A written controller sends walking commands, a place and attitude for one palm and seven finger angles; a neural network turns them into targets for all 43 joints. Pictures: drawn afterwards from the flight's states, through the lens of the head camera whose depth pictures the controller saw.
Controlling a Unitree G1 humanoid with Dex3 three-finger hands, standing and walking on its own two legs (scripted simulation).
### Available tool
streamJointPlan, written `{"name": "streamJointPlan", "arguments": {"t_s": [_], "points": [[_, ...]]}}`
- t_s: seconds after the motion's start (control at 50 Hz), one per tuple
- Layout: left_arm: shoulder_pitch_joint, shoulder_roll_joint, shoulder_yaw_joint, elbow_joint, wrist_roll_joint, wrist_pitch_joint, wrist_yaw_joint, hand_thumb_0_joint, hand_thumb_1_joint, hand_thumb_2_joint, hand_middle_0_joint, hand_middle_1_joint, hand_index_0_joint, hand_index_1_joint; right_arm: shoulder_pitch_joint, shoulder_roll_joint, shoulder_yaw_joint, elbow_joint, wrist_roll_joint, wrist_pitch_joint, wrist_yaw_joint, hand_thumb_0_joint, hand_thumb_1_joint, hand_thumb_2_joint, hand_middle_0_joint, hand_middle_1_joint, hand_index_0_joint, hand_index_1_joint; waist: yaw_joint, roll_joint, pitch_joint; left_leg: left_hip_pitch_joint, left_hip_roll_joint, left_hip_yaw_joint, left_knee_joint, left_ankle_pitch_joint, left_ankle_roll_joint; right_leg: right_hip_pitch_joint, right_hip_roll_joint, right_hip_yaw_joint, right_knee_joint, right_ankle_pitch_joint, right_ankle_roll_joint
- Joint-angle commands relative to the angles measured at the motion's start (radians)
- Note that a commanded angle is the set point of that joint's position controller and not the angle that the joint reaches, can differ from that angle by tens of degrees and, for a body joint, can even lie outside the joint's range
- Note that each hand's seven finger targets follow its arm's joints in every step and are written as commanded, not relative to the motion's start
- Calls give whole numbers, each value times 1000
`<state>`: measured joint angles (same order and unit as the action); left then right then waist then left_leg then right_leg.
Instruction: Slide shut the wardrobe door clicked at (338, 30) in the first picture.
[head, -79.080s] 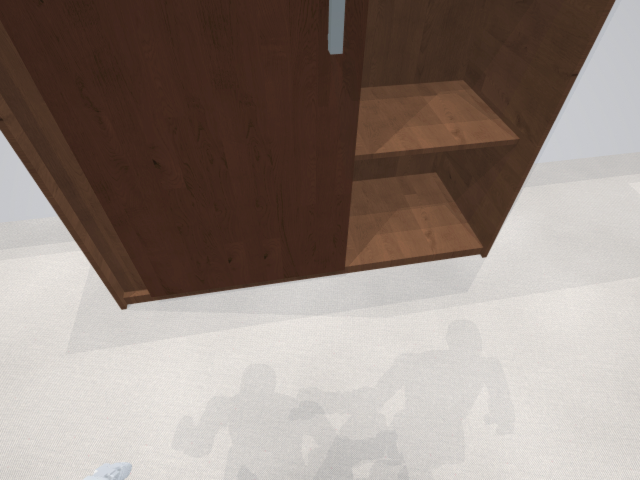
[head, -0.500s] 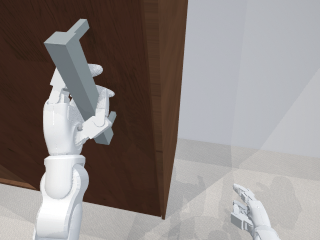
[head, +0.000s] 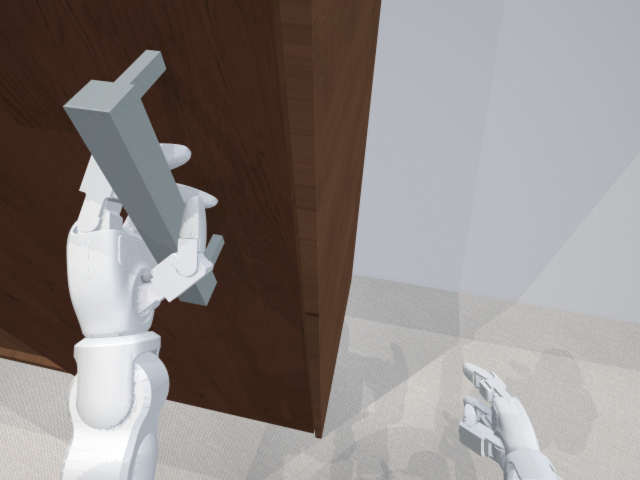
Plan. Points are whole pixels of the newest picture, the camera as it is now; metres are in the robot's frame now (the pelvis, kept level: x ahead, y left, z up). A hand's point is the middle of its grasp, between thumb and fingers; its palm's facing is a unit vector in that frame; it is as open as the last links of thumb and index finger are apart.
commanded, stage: step sideways, sliding the door along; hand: left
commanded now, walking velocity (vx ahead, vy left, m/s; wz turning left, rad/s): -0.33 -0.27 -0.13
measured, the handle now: (177, 198) +0.28 +0.16 +0.25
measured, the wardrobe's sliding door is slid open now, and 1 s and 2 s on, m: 0.00 0.00 0.00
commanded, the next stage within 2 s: stop walking and hold the door there in 0.02 s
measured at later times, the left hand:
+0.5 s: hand (194, 255) +0.25 +0.14 +0.22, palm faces +0.32 -0.92 -0.21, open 6.5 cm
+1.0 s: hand (193, 257) +0.24 +0.14 +0.22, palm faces +0.14 -0.98 -0.13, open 6.4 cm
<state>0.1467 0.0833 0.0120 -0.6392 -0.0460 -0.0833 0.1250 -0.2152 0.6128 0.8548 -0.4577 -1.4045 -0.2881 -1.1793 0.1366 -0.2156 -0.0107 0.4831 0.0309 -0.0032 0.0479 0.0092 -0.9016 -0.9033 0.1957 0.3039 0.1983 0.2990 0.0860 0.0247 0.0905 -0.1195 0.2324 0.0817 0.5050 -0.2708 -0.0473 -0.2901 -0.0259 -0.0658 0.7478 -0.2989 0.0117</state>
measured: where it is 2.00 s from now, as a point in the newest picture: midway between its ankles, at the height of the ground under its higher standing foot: outside the picture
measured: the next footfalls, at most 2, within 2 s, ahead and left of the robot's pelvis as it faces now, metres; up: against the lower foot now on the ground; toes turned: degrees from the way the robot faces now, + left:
right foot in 0.18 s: +0.07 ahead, -0.16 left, +0.00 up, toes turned -5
left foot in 0.38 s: +0.03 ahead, +0.09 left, +0.00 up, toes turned -3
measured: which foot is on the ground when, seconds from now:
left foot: down 0.00-0.18, up 0.20-0.36, down 0.38-1.00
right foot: up 0.00-0.16, down 0.18-1.00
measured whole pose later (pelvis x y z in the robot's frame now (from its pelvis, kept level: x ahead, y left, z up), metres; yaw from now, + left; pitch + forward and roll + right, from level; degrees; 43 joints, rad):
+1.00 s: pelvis +0.00 +0.01 +0.01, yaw -8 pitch -2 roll +0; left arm 0.32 0.22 0.12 -0.59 -0.06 -0.08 0.17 -0.26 0.67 0.85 -0.46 -1.40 -0.19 -1.36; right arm 0.21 -0.18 0.03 0.59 0.01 -0.04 -0.06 0.01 -0.90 -0.90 0.20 0.30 0.20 0.30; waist -0.01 0.02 -0.06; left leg -0.14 0.00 0.12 0.46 -0.29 0.04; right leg -0.25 -0.04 0.05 0.42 -0.14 0.05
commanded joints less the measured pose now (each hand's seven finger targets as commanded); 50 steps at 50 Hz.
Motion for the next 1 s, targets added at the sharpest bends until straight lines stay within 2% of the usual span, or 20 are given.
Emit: {"name": "streamJointPlan", "arguments": {"t_s": [0.0, 0.02, 0.08, 0.1, 0.12, 0.14, 0.16, 0.18, 0.2, 0.22, 0.28, 0.32, 0.36, 0.4, 0.42, 0.44, 0.5, 0.54, 0.7, 0.98], "points": [[-312, 7, -305, -327, 19, -190, -106, 0, 900, 900, -450, -1400, -450, -1400, -153, -133, -57, -199, -1, -62, 5, 0, -900, -900, 200, 300, 200, 300, -103, 224, -262, 242, 294, -125, -91, 987, 230, -220, -24, 53, 303, -143, 16], [-299, -1, -311, -297, 23, -192, -106, 0, 900, 900, -450, -1400, -450, -1400, -147, -131, -50, -184, -1, -55, 1, 0, -900, -900, 200, 300, 200, 300, -89, 232, -219, 251, 289, -57, -83, 975, 224, -238, -32, 68, 304, -142, 6], [-343, 30, -294, -340, 30, -185, -105, 0, 900, 900, -450, -1400, -450, -1400, -103, -117, -51, -188, 21, -65, 12, 0, -900, -900, 200, 300, 200, 300, -79, 280, -263, 319, 211, 87, 76, 956, 144, -156, -22, 2, 7, -45, -7], [-388, 32, -288, -360, 32, -179, -108, 0, 900, 900, -450, -1400, -450, -1400, -85, -110, -53, -195, 30, -74, 20, 0, -900, -900, 200, 300, 200, 300, -93, 219, -300, 272, 170, 82, 124, 846, 186, -76, 0, -40, -47, 34, 4], [-138, 480, 330, 3, 29, -137, -40, 0, 900, 900, -450, -1400, -450, -1400, -3, -119, -87, -79, 29, -63, -5, 0, -900, -900, 200, 300, 200, 300, -87, 223, -243, 247, 138, 103, 159, 750, 209, -99, 31, -43, -135, 127, 20], [-84, 312, 188, -105, 20, -100, -56, 0, 900, 900, -450, -1400, -450, -1400, -48, -86, -71, -113, 23, -44, 1, 0, -900, -900, 200, 300, 200, 300, -75, 113, -240, 121, 81, 70, 273, 617, 185, 78, -6, -16, -257, 401, 2], [-153, 375, 225, -200, 15, -86, -52, 0, 900, 900, -450, -1400, -450, -1400, -70, -50, -52, -127, 28, -44, -4, 0, -900, -900, 200, 300, 200, 300, -83, -83, -251, 37, -28, 92, 411, 319, 69, 128, -87, 120, -328, 772, -36], [-175, 449, 322, -251, -20, -75, -35, 0, 900, 900, -450, -1400, -450, -1400, -113, -51, -42, -114, 22, -54, -25, 0, -900, -900, 200, 300, 200, 300, -81, -204, -299, -90, -130, 37, 487, -213, 44, 144, -223, 327, -339, 997, -116], [-139, 489, 377, -230, -35, -67, -28, 0, 900, 900, -450, -1400, -450, -1400, -91, -75, -47, -78, 11, -62, -40, 0, -900, -900, 200, 300, 200, 300, -74, -250, -316, -101, -152, -65, 562, -305, 49, 54, -274, 374, -392, 813, -135], [-116, 414, 305, -248, -41, -67, -30, 0, 900, 900, -450, -1400, -450, -1400, -114, -66, -42, -76, 12, -68, -46, 0, -900, -900, 200, 300, 200, 300, -71, -250, -219, -141, -140, -102, 591, -282, 55, 36, -267, 359, -398, 774, -146], [2, 447, 383, -283, -33, -75, 19, 0, 900, 900, -450, -1400, -450, -1400, -96, -49, 8, -50, 3, -86, -74, 0, -900, -900, 200, 300, 200, 300, -80, -203, -323, -155, -175, -83, 200, -183, 73, 237, -224, 267, -312, 873, -122], [77, 419, 366, -253, -24, -66, 41, 0, 900, 900, -450, -1400, -450, -1400, -91, -49, 9, -50, 1, -87, -94, 0, -900, -900, 200, 300, 200, 300, -94, -140, -375, -28, -192, -49, -96, 70, 77, 273, -156, 200, -251, 716, -69], [73, 396, 321, -295, -14, -77, 49, 0, 900, 900, -450, -1400, -450, -1400, -104, -85, -16, -73, 0, -95, -97, 0, -900, -900, 200, 300, 200, 300, -77, 20, -376, 82, -47, -152, -120, 377, 114, 166, -77, 163, -216, 452, -15], [131, 358, 279, -201, -8, -67, 37, 0, 900, 900, -450, -1400, -450, -1400, -104, -113, -34, -82, 20, -87, -88, 0, -900, -900, 200, 300, 200, 300, -57, 50, -337, 21, 16, -187, -175, 233, 134, 117, -49, 161, -254, 126, -11], [109, 318, 227, -227, 4, -55, 38, 0, 900, 900, -450, -1400, -450, -1400, -112, -98, -21, -88, 9, -86, -91, 0, -900, -900, 200, 300, 200, 300, -70, 94, -276, -40, -23, -140, -160, 190, 128, 128, -35, 151, -275, 186, -10], [82, 366, 270, -236, 10, -51, 45, 0, 900, 900, -450, -1400, -450, -1400, -118, -96, -16, -80, -2, -87, -98, 0, -900, -900, 200, 300, 200, 300, -75, 128, -235, -99, -47, -120, -147, 121, 120, 133, -50, 166, -299, 222, -13], [119, 398, 306, -168, 6, -45, 48, 0, 900, 900, -450, -1400, -450, -1400, -94, -101, -16, -70, 1, -88, -109, 0, -900, -900, 200, 300, 200, 300, -82, -29, -172, -128, -114, -93, -104, 13, 97, 90, -84, 224, -416, 170, -24], [98, 379, 284, -171, 4, -50, 45, 0, 900, 900, -450, -1400, -450, -1400, -84, -107, -13, -69, -7, -93, -111, 0, -900, -900, 200, 300, 200, 300, -82, -42, -182, -100, -129, -83, -100, -12, 101, 64, -84, 231, -444, 88, -27], [80, 375, 280, -139, 10, -70, 50, 0, 900, 900, -450, -1400, -450, -1400, -77, -110, -18, -64, -11, -103, -120, 0, -900, -900, 200, 300, 200, 300, -86, 7, -189, -82, -105, -93, -153, 19, 107, 69, -64, 197, -422, 129, -23], [30, 255, 120, -172, 26, -87, 32, 0, 900, 900, -450, -1400, -450, -1400, -90, -78, -7, -65, -27, -95, -111, 0, -900, -900, 200, 300, 200, 300, -94, -8, -198, -85, -88, -106, -192, 79, 99, 109, -52, 151, -338, 262, -17]]}}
